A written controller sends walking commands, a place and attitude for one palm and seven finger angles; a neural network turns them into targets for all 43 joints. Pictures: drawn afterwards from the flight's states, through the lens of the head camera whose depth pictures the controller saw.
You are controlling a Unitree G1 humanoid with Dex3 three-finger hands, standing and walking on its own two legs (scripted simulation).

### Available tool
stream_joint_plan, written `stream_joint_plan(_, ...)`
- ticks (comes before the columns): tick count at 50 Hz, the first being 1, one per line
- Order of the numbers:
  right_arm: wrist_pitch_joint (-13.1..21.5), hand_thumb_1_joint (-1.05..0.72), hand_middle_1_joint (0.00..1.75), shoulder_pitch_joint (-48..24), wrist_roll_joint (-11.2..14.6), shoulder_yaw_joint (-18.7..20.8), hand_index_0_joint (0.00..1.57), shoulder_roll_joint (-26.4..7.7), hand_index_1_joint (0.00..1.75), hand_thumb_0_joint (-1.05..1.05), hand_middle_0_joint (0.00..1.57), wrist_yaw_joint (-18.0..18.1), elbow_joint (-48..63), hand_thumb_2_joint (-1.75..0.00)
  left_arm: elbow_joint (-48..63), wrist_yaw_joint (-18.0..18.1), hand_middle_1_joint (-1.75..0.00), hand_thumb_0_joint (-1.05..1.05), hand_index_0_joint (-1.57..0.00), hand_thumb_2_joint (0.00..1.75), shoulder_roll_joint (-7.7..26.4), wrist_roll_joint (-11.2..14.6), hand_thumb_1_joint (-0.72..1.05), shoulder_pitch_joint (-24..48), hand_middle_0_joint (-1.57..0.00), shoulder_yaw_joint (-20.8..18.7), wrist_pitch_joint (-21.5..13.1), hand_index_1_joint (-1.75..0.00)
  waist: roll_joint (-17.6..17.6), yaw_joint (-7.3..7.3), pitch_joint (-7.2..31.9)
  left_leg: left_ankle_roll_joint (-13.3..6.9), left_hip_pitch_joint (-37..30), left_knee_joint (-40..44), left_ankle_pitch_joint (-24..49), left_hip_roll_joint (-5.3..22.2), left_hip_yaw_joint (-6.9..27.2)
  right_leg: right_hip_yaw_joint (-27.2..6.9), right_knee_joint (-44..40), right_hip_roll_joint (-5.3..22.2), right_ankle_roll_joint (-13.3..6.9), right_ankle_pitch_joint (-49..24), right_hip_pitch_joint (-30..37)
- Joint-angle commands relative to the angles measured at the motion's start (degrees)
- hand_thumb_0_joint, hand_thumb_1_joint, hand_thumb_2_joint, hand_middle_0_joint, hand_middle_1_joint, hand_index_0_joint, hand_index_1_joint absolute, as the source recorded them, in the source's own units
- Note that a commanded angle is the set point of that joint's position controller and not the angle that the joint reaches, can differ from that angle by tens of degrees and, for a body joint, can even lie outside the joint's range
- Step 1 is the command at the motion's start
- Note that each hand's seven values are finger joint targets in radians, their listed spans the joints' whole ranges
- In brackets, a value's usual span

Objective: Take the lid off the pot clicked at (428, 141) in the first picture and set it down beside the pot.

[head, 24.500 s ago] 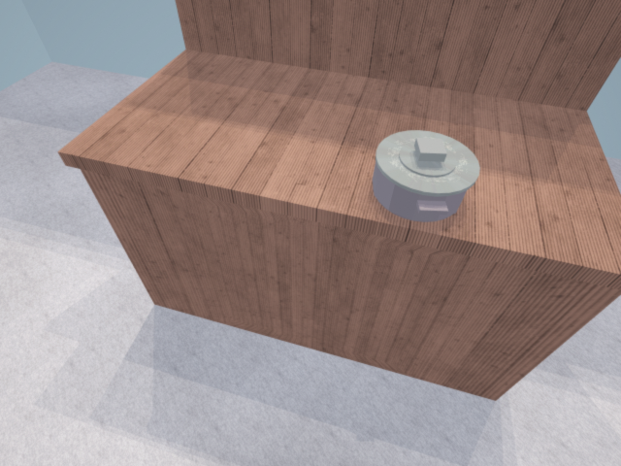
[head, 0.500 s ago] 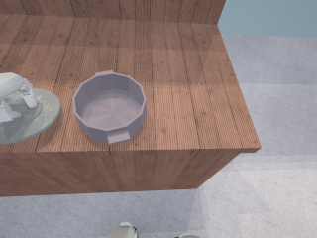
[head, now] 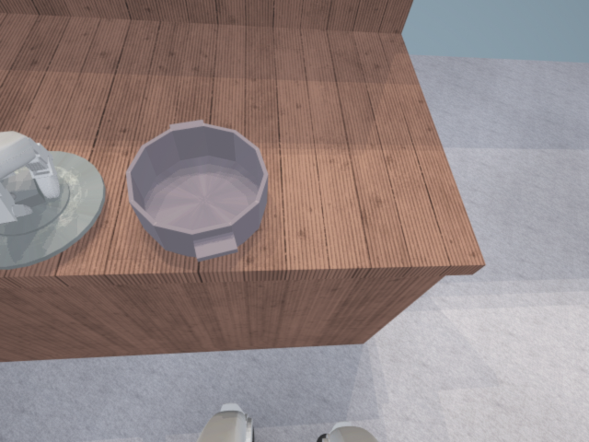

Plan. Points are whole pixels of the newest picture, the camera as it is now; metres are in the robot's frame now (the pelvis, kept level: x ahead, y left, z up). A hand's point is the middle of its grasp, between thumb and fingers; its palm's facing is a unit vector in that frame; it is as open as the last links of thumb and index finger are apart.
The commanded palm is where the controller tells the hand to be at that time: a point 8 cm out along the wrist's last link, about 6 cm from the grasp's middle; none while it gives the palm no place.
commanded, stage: open the fingers wide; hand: left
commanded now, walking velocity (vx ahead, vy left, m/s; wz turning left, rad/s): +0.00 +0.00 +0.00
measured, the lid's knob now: (18, 193) +0.44 +0.38 +0.02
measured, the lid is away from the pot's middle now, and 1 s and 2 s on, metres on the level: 0.24 0.25 0.25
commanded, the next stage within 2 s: raise the empty hand in 1.12 s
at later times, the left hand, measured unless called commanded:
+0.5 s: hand (11, 201) +0.41 +0.36 +0.04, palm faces -0.45 -0.14 -0.88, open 7.4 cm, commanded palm +0.44 +0.36 +0.10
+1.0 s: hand (7, 201) +0.41 +0.37 +0.04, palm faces -0.46 -0.13 -0.88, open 10.7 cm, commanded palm +0.44 +0.36 +0.10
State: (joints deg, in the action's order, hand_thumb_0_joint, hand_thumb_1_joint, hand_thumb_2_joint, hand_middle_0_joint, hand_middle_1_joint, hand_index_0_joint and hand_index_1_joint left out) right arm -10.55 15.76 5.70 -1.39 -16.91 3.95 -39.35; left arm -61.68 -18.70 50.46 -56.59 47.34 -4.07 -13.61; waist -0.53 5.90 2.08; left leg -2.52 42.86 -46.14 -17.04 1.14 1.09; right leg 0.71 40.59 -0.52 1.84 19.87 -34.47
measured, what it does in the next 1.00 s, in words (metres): stands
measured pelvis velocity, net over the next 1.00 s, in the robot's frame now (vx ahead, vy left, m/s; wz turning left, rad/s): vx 0.00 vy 0.00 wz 0.00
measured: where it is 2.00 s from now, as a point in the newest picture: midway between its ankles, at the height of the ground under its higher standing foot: outside the picture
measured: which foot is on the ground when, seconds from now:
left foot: down 0.00-1.00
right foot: down 0.00-1.00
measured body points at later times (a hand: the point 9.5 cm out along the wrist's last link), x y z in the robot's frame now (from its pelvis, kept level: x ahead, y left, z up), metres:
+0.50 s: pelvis +0.00 +0.00 +0.00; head +0.09 +0.03 +0.43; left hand +0.43 +0.37 +0.09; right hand +0.06 -0.28 -0.12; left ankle +0.05 +0.09 -0.71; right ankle +0.00 -0.16 -0.71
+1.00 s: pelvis +0.00 +0.00 -0.01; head +0.10 +0.03 +0.43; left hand +0.43 +0.37 +0.09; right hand +0.05 -0.28 -0.12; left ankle +0.05 +0.09 -0.71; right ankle +0.00 -0.16 -0.71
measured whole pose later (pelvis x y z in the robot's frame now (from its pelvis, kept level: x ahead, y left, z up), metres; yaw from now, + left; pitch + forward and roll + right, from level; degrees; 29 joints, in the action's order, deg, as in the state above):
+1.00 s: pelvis +0.00 +0.00 -0.01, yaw +0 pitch +14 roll -4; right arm -12.7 15.4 5.9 -1.2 -16.5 3.6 -38.2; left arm -58.5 -18.2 50.6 -55.3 44.3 -4.8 -13.3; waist -0.8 5.3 2.6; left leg -2.7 44.4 -48.6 -18.4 1.1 1.1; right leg 0.5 42.9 -0.6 1.9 21.2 -36.0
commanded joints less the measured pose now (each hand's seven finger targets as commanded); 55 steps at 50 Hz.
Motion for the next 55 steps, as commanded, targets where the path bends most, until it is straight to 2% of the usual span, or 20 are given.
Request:
stream_joint_plan(1,0.9,-0.9,0.3,5.4,-0.5,4.5,0.2,-10.7,0.3,0.0,0.2,0.4,5.7,-0.9,8.0,1.5,-0.89,0.0,-0.91,1.19,17.1,1.4,0.49,10.2,-0.79,-5.6,-0.4,-0.98,-7.8,-2.23,24.1,-0.7,-27.5,3.9,13.9,-2.8,1.7,3.1,-4.0,-4.7,-4.4,-7.7,-4.4)
stream_joint_plan(5,-0.4,-0.9,0.3,4.2,-0.8,4.4,0.2,-11.1,0.3,0.0,0.2,0.1,5.1,-0.9,12.6,2.1,-0.9,0.0,-0.85,1.12,18.2,2.1,0.44,17.1,-0.74,-5.5,-0.2,-0.98,-8.1,-0.47,22.6,-1.1,-26.4,3.6,12.8,-2.3,1.4,2.9,-3.9,-4.7,-4.3,-8.0,-5.2)
stream_joint_plan(6,-0.7,-0.9,0.3,4.5,-0.8,4.6,0.2,-11.5,0.3,0.0,0.2,0.3,4.7,-0.9,13.3,2.4,-0.9,0.0,-0.84,1.1,21.1,2.0,0.43,18.2,-0.73,-7.5,-0.1,-0.98,-8.5,-0.75,23.8,-1.1,-27.1,3.8,12.2,-2.2,1.7,2.7,-4.0,-4.6,-4.1,-7.6,-5.0)
stream_joint_plan(8,-0.7,-0.9,0.3,4.5,-0.6,4.5,0.2,-11.2,0.3,0.0,0.2,0.4,5.2,-0.9,12.2,2.9,-0.9,0.0,-0.81,1.07,21.9,1.8,0.41,15.9,-0.7,-8.5,0.3,-0.97,-7.4,-1.08,24.0,-1.2,-25.7,3.7,11.7,-2.5,1.4,2.6,-4.0,-4.6,-4.1,-8.0,-3.6)
stream_joint_plan(10,-0.5,-0.9,0.3,3.9,-0.6,4.4,0.2,-10.9,0.3,0.0,0.2,0.2,5.2,-0.9,13.0,3.0,-0.9,0.0,-0.78,1.04,18.1,1.6,0.39,16.1,-0.68,-5.5,0.3,-0.97,-9.5,-0.87,23.1,-1.0,-27.0,3.7,13.6,-2.4,1.4,2.9,-3.7,-4.7,-4.4,-8.4,-4.9)
stream_joint_plan(14,-0.8,-0.9,0.3,3.9,-0.4,4.1,0.2,-11.1,0.3,0.0,0.2,0.5,4.9,-0.9,10.7,3.4,-0.9,0.0,-0.72,0.98,19.2,1.1,0.34,16.9,-0.63,-5.2,1.3,-0.96,-7.8,-0.32,20.3,-1.1,-24.1,4.4,7.7,-2.4,1.5,2.7,-4.2,-4.6,-4.3,-5.3,-5.3)
stream_joint_plan(16,-0.7,-0.9,0.3,4.0,-0.5,4.3,0.2,-11.0,0.3,0.0,0.2,0.6,4.9,-0.9,13.6,3.2,-0.9,0.0,-0.69,0.96,19.6,1.0,0.31,18.3,-0.61,-5.6,0.8,-0.95,-10.6,-0.99,23.4,-1.0,-27.4,4.1,10.5,-2.4,1.7,2.6,-4.0,-4.6,-4.4,-6.4,-5.3)
stream_joint_plan(19,-0.5,-0.9,0.3,3.9,-0.4,4.1,0.2,-10.9,0.3,0.0,0.2,0.7,5.2,-0.9,10.0,3.0,-0.9,0.0,-0.65,0.92,18.9,1.6,0.28,16.0,-0.58,-5.4,1.3,-0.95,-5.9,-0.22,21.3,-1.5,-23.7,3.7,9.1,-2.6,0.9,2.5,-4.2,-4.6,-4.0,-7.0,-3.8)
stream_joint_plan(25,-0.2,-0.9,0.3,3.9,-0.3,4.0,0.2,-10.7,0.3,0.0,0.2,0.8,5.4,-0.9,11.5,2.3,-0.89,0.0,-0.56,0.84,18.2,1.1,0.2,16.9,-0.51,-4.7,0.6,-0.93,-9.1,-0.57,22.1,-1.2,-26.1,3.3,12.0,-2.5,1.1,2.9,-3.6,-4.7,-4.4,-7.8,-5.6)
stream_joint_plan(27,-0.3,-0.9,0.3,4.1,-0.3,3.9,0.2,-11.0,0.3,0.0,0.2,0.9,5.3,-0.9,10.2,2.4,-0.89,0.0,-0.54,0.81,21.1,1.3,0.18,16.1,-0.49,-6.8,0.6,-0.92,-6.9,-0.85,22.5,-1.3,-24.2,3.0,11.3,-2.5,1.0,2.6,-3.4,-4.7,-4.1,-8.1,-4.0)
stream_joint_plan(30,-0.3,-0.9,0.3,4.0,-0.3,4.0,0.2,-10.8,0.3,0.0,0.2,0.8,5.3,-0.9,11.2,2.0,-0.89,0.0,-0.49,0.77,17.7,1.3,0.14,17.3,-0.46,-4.2,0.6,-0.91,-8.6,-0.31,22.1,-1.2,-25.6,2.9,12.6,-2.4,1.0,2.9,-3.2,-4.7,-4.3,-8.2,-5.7)
stream_joint_plan(33,-0.5,-0.9,0.3,4.5,-0.4,4.0,0.2,-10.8,0.3,0.0,0.2,0.8,5.5,-0.9,9.6,2.0,-0.88,0.0,-0.45,0.73,20.6,1.3,0.1,14.8,-0.43,-6.7,0.6,-0.9,-7.1,-0.72,22.9,-1.2,-24.5,2.4,12.6,-2.7,0.9,2.7,-3.1,-4.8,-4.1,-8.6,-4.7)
stream_joint_plan(35,-0.3,-0.9,0.3,4.1,-0.2,3.8,0.2,-10.8,0.3,0.0,0.2,0.8,5.4,-0.9,10.0,1.6,-0.88,0.0,-0.42,0.7,18.3,1.8,0.08,16.3,-0.4,-4.9,0.5,-0.9,-7.2,-0.26,21.4,-1.4,-24.0,2.4,13.3,-2.6,0.5,2.9,-2.9,-4.8,-4.2,-9.3,-4.9)
stream_joint_plan(36,-0.7,-0.9,0.3,4.3,-0.4,4.0,0.2,-11.2,0.3,0.0,0.2,0.8,5.2,-0.9,11.5,1.7,-0.88,0.0,-0.41,0.69,21.0,1.4,0.06,17.3,-0.39,-6.5,0.4,-0.89,-8.0,-0.82,23.0,-1.2,-24.6,2.7,12.4,-2.5,1.0,2.6,-3.1,-4.7,-4.1,-8.5,-4.6)
stream_joint_plan(40,-0.6,-0.9,0.3,4.3,-0.4,4.2,0.2,-10.7,0.3,0.0,0.2,0.6,5.5,-0.9,12.1,1.6,-0.88,0.0,-0.35,0.63,19.0,1.8,0.01,15.4,-0.35,-6.0,-0.1,-0.88,-9.0,-0.86,23.9,-1.2,-26.8,2.3,15.9,-2.3,1.1,3.0,-2.7,-4.9,-4.3,-9.4,-5.4)
stream_joint_plan(49,-1.2,-0.9,0.3,4.3,-0.4,4.4,0.2,-10.9,0.3,0.0,0.2,0.6,4.8,-0.9,11.3,2.4,-0.88,0.0,-0.34,0.61,17.1,1.9,0.0,16.8,-0.34,-4.2,0.7,-0.88,-7.4,0.09,21.3,-1.2,-25.3,3.6,9.9,-2.2,1.8,2.9,-3.8,-4.7,-4.3,-6.1,-6.5)
stream_joint_plan(51,-1.1,-0.9,0.3,4.4,-0.5,4.5,0.2,-10.9,0.3,0.0,0.2,0.6,4.6,-0.9,14.3,2.4,-0.88,0.0,-0.34,0.62,17.3,1.7,0.0,19.1,-0.34,-4.1,0.3,-0.88,-10.4,-0.41,23.7,-0.8,-28.8,3.7,12.3,-2.0,2.4,2.9,-3.6,-4.7,-4.4,-6.2,-7.3)
stream_joint_plan(52,-0.9,-0.9,0.3,4.6,-0.5,4.5,0.2,-10.6,0.3,0.0,0.2,0.5,4.8,-0.9,12.3,2.5,-0.88,0.0,-0.34,0.62,15.6,1.7,0.0,17.3,-0.34,-3.0,0.6,-0.88,-9.7,0.05,22.6,-0.9,-28.5,3.5,11.5,-2.1,2.3,3.0,-3.7,-4.8,-4.4,-5.6,-8.0)
stream_joint_plan(54,-1.0,-0.9,0.3,4.6,-0.5,4.4,0.2,-10.9,0.3,0.0,0.2,0.6,4.8,-0.9,12.0,2.9,-0.88,0.0,-0.34,0.62,17.7,1.8,0.0,17.9,-0.34,-4.6,0.9,-0.88,-7.5,-0.04,23.0,-1.1,-26.7,3.7,10.7,-2.2,2.2,2.9,-3.7,-4.8,-4.3,-6.2,-6.2)
stream_joint_plan(55,-0.8,-0.9,0.3,4.4,-0.5,4.3,0.2,-10.9,0.3,0.0,0.2,0.7,4.7,-0.9,13.9,2.7,-0.88,0.0,-0.34,0.62,16.8,2.0,0.0,19.4,-0.34,-4.0,0.5,-0.88,-9.2,-0.26,24.0,-0.9,-28.3,3.7,13.4,-2.0,2.4,3.1,-3.5,-4.8,-4.6,-6.9,-6.6)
